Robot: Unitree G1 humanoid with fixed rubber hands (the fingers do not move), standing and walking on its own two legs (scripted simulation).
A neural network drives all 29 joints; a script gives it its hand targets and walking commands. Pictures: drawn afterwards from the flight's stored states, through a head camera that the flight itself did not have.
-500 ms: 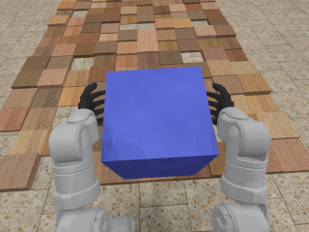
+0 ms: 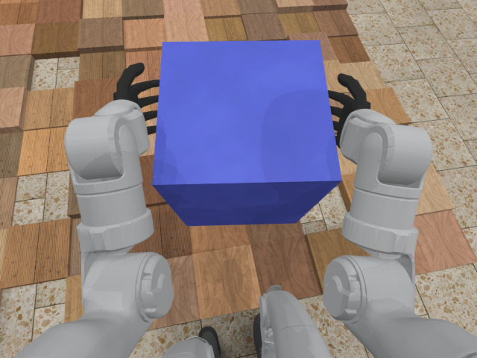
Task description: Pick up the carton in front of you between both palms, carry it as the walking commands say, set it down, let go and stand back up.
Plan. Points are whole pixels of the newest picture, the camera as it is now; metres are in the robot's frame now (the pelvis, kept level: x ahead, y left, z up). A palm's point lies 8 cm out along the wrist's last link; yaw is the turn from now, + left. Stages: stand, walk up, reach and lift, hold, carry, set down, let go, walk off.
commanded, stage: carry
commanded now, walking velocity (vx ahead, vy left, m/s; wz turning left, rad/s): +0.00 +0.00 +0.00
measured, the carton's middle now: (241, 149) +0.42 -0.02 +0.04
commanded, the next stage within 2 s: none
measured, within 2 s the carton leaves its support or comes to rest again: neither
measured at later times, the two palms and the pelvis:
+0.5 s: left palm out of the picture +0.62 +0.21 +0.20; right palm out of the picture +0.64 -0.08 +0.21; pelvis +0.23 +0.01 +0.03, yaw +3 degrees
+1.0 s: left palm out of the picture +0.66 +0.15 +0.16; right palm out of the picture +0.66 -0.14 +0.16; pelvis +0.29 +0.00 +0.03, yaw +1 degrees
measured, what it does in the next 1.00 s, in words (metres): climbs: right foot 0.05 m higher, then left foot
